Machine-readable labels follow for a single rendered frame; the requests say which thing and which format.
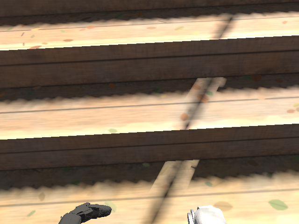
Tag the robot left hand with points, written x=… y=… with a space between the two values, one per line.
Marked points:
x=85 y=212

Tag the robot right thigh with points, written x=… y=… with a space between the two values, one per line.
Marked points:
x=206 y=214

